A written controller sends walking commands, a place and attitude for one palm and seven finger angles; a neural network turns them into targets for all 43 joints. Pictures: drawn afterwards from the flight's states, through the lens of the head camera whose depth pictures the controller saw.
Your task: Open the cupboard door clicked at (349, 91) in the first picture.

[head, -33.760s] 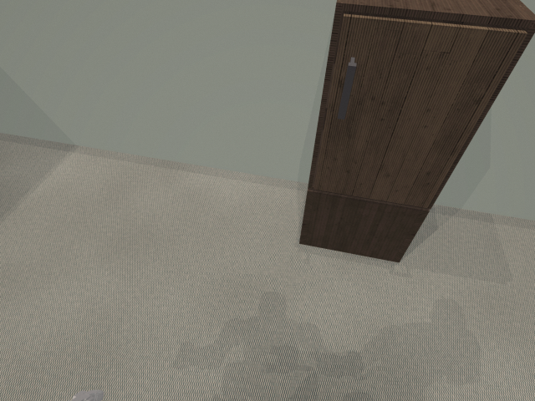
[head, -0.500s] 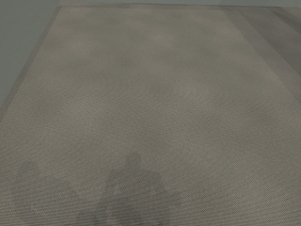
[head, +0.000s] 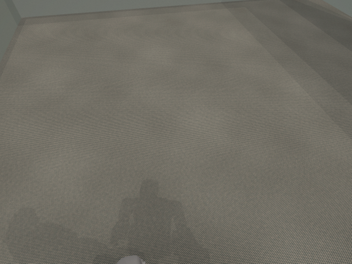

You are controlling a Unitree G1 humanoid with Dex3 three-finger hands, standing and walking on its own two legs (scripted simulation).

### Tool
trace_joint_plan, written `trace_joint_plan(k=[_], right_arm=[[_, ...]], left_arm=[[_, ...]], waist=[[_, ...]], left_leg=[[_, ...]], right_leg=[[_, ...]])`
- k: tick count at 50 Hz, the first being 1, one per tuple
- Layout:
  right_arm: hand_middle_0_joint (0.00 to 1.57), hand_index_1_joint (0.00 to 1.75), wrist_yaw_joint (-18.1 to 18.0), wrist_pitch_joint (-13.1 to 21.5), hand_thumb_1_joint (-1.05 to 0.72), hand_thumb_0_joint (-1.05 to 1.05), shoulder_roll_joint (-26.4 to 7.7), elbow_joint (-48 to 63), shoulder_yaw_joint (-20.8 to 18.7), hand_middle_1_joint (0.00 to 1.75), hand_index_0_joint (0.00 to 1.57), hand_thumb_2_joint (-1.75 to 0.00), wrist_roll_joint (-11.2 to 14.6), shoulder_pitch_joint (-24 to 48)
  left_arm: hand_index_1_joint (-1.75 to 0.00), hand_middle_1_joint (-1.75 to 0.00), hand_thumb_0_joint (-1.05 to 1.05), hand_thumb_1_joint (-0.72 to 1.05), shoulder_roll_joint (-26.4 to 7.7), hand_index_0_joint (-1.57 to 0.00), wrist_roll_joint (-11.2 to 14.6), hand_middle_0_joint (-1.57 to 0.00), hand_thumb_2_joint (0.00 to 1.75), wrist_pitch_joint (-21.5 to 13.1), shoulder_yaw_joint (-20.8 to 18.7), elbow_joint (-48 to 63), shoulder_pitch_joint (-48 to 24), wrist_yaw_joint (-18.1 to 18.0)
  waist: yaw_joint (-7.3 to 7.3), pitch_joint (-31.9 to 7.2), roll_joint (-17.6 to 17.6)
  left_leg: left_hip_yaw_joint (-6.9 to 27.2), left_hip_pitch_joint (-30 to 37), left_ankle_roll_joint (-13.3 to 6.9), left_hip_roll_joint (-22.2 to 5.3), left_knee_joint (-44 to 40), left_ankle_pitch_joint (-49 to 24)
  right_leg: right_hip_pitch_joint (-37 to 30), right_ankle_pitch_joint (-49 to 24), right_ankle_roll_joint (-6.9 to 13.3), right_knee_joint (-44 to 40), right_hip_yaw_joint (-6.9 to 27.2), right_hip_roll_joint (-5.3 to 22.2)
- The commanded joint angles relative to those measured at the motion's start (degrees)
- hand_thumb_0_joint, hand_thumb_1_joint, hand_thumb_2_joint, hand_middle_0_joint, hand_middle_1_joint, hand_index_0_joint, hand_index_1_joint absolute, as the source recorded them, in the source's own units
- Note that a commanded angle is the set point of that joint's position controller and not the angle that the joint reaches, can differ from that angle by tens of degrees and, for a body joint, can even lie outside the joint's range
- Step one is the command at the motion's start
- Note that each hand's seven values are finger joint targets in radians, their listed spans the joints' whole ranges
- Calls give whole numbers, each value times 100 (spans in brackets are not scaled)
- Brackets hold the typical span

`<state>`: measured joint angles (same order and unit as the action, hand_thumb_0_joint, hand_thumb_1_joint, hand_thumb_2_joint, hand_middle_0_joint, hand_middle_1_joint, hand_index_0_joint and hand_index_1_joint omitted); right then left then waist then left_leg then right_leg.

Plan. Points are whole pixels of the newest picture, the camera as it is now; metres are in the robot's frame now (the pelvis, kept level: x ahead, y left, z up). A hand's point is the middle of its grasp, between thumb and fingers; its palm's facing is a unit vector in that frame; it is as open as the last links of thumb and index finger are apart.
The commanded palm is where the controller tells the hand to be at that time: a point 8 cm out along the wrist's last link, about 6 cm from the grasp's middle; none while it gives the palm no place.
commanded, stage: turn to face it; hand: left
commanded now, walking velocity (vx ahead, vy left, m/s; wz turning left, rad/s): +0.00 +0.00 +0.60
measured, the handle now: out of the picture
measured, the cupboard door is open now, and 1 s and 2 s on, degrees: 42 42 42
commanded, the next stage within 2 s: none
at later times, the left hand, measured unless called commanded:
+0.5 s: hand (97, 248) +0.19 +0.21 -0.16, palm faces +0.26 -0.93 -0.25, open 7.3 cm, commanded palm none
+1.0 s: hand out of the picture +0.09 +0.19 -0.19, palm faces +0.58 -0.77 -0.27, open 7.4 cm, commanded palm none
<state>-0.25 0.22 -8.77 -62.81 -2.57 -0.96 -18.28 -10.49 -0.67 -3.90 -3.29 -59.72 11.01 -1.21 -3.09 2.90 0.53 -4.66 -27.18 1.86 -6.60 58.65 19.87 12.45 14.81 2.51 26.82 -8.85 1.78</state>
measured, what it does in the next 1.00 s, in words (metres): walks ahead, turning left: left foot, then right foot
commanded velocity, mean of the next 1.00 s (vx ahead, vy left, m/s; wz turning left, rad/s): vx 0.00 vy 0.00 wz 0.60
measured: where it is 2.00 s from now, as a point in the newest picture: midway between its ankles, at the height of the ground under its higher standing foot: (184, 257)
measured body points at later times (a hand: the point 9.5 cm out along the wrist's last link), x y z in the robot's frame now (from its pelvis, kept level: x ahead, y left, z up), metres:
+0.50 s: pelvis +0.13 -0.01 -0.01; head +0.18 -0.01 +0.44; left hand +0.18 +0.26 -0.14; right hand +0.26 -0.23 -0.16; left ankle +0.15 +0.12 -0.74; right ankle +0.16 -0.14 -0.73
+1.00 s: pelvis +0.19 -0.02 -0.02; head +0.23 +0.03 +0.43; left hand +0.06 +0.23 -0.17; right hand +0.44 -0.16 -0.14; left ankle +0.13 +0.08 -0.74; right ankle +0.20 -0.15 -0.67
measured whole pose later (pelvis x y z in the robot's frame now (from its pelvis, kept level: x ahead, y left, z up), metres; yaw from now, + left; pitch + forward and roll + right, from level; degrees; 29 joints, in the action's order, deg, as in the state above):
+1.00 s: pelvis +0.19 -0.02 -0.02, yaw +35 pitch +1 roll +1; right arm 0.6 -1.6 -13.7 -50.4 -3.2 -1.1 -5.1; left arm -15.0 -0.7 3.4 -3.6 -54.0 12.6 -1.1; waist 0.6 6.3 3.0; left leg -4.0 -18.6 -1.3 0.4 35.5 18.1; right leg 25.2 30.2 -4.6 65.2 -4.1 7.0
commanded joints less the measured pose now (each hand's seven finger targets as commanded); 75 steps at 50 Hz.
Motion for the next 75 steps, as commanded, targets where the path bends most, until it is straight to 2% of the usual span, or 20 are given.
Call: trace_joint_plan(k=[1, 6, 8, 10, 14, 24, 26, 27, 31, 41, 43, 44, 45, 50, 58, 59, 60, 61, 66, 75], right_arm=[[20, 30, 63, 50, -90, 0, 59, 215, 52, 30, 20, -90, 18, -266], [20, 30, 100, 66, -90, 0, -426, 380, -42, 30, 20, -90, -19, -203], [20, 30, 29, 63, -90, 0, -1372, 441, -255, 30, 20, -90, -123, -867], [20, 30, -108, 5, -90, 0, -1585, 532, -297, 30, 20, -90, -87, -648], [20, 30, -124, 67, -90, 0, -1239, 940, -240, 30, 20, -90, -81, 346], [20, 30, 3, -180, -90, 0, -1433, 1445, -458, 30, 20, -90, -40, 1093], [20, 30, 84, -189, -90, 0, -812, 1691, -374, 30, 20, -90, 20, 1211], [20, 30, 115, -206, -90, 0, -1085, 1732, -432, 30, 20, -90, -21, 1312], [20, 30, 185, -310, -90, 0, -830, 1447, -322, 30, 20, -90, -11, 1211], [20, 30, 204, -216, -90, 0, -867, 1579, -184, 30, 20, -90, 29, 1462], [20, 30, 175, -155, -90, 0, -1357, 1408, -323, 30, 20, -90, -31, 644], [20, 30, 132, -121, -90, 0, -2080, 1341, -516, 30, 20, -90, -65, 126], [20, 30, 120, -184, -90, 0, -2225, 1203, -516, 30, 20, -90, 11, -205], [20, 30, -41, -107, -90, 0, -1627, 1487, -355, 30, 20, -90, -37, 991], [20, 30, 23, -215, -90, 0, -1642, 1631, -462, 30, 20, -90, -40, 1444], [20, 30, 44, -208, -90, 0, -1435, 1676, -433, 30, 20, -90, 9, 1469], [20, 30, 83, -196, -90, 0, -967, 1778, -373, 30, 20, -90, 61, 1292], [20, 30, 104, -205, -90, 0, -1065, 1835, -380, 30, 20, -90, 19, 1404], [20, 30, 199, -359, -90, 0, -863, 1447, -302, 30, 20, -90, 11, 1263], [20, 30, 214, -249, -90, 0, -724, 1500, -187, 30, 20, -90, 57, 1392]], left_arm=[[-30, -30, 0, 90, -491, -20, -39, -20, 90, -79, 7, 75, 355, 50], [-30, -30, 0, 90, -726, -20, 1, -20, 90, 96, -93, 126, 304, -13], [-30, -30, 0, 90, -445, -20, 91, -20, 90, 213, -94, 364, 577, -14], [-30, -30, 0, 90, -435, -20, 14, -20, 90, 312, -72, 654, 55, -36], [-30, -30, 0, 90, -378, -20, -23, -20, 90, 376, -134, 662, -75, 66], [-30, -30, 0, 90, -598, -20, -25, -20, 90, 395, -200, 916, 509, 10], [-30, -30, 0, 90, -1510, -20, -156, -20, 90, 326, -360, 1014, 687, -69], [-30, -30, 0, 90, -1554, -20, -110, -20, 90, 338, -322, 1143, 497, -89], [-30, -30, 0, 90, -930, -20, -72, -20, 90, 264, -124, 1225, -58, -79], [-30, -30, 0, 90, -1474, -20, -70, -20, 90, 259, -279, 1000, 605, -38], [-30, -30, 0, 90, -1404, -20, -1, -20, 90, 258, -273, 1116, 395, 9], [-30, -30, 0, 90, -948, -20, 51, -20, 90, 285, -167, 1398, 201, 65], [-30, -30, 0, 90, -954, -20, -16, -20, 90, 383, -127, 1621, -122, -12], [-30, -30, 0, 90, -818, -20, -29, -20, 90, 549, -163, 1225, -64, 55], [-30, -30, 0, 90, -763, -20, -20, -20, 90, 440, -189, 1210, 520, 64], [-30, -30, 0, 90, -1006, -20, -51, -20, 90, 371, -239, 1188, 771, 30], [-30, -30, 0, 90, -1580, -20, -144, -20, 90, 291, -356, 1190, 919, -40], [-30, -30, 0, 90, -1763, -20, -98, -20, 90, 315, -294, 1252, 830, -51], [-30, -30, 0, 90, -969, -20, -64, -20, 90, 288, -116, 1417, 24, -104], [-30, -30, 0, 90, -1375, -20, -98, -20, 90, 315, -320, 1115, 485, -63]], waist=[[109, 0, 589], [-19, -197, 375], [-220, -789, -1920], [-182, -933, -1549], [204, -593, -801], [514, -697, -662], [699, -478, 1939], [674, -394, 1423], [228, -264, 1114], [391, -677, 1150], [-122, -1202, 362], [-399, -1459, -1584], [-432, -1445, -1196], [209, -471, -904], [546, -501, -929], [690, -581, -301], [723, -729, 1575], [761, -636, 1787], [253, -353, 1180], [464, -557, 1113]], left_leg=[[-142, 229, 39, 77, -1270, -482], [-221, 1227, -95, 291, -2640, -1495], [2186, 2561, -1110, -1304, -3245, -4366], [3125, 2122, -1563, -1767, -3900, -3130], [1855, 1176, -1069, -928, -3985, -2204], [1913, 185, -729, -220, -3397, -822], [388, -1354, 68, 1089, -1037, 1155], [610, -1040, 28, 800, 271, 1444], [448, -954, 195, 453, 1018, 445], [-491, 705, -12, 842, -2408, -1], [-5, 2686, -349, 285, -3231, -2165], [2474, 3792, -1393, -1555, -3255, -4908], [2408, 3472, -1794, -2010, -3248, -5465], [1480, 1764, -1103, -764, -3678, -3203], [1750, 537, -806, -313, -3170, -1585], [1505, 105, -521, 83, -2570, -996], [602, -904, -30, 956, -1057, 734], [645, -861, -3, 936, 417, 1759], [515, -611, 189, 468, 1163, 440], [-264, 552, 49, 608, -2013, 335]], right_leg=[[-63, -2387, 481, -1129, 263, 1383], [-294, -2519, 43, 244, -139, 1402], [1205, 1025, -574, 2583, -477, 332], [1807, 2275, -520, 4344, 659, 146], [1690, 1053, -631, 3909, 894, 325], [-432, 42, -587, 191, 537, -73], [-1060, 403, 323, -1393, 3079, 2367], [-266, 26, 704, -1388, 3027, 2890], [-498, -2694, 285, -533, 986, 1686], [-1267, -4831, 61, 718, 68, 1812], [59, -3500, -376, 2224, -294, 1606], [1959, 1330, -801, 3780, -305, 645], [2161, 2337, -705, 4298, 493, 547], [1883, 1100, -787, 3831, 845, 458], [-163, 206, -681, 685, 420, -79], [-783, -155, -595, -212, 769, 292], [-1410, -599, -50, -977, 2652, 1967], [-790, -1228, 542, -1026, 3031, 2776], [-388, -2460, 248, -559, 914, 1698], [-925, -3332, 228, 190, 246, 2025]])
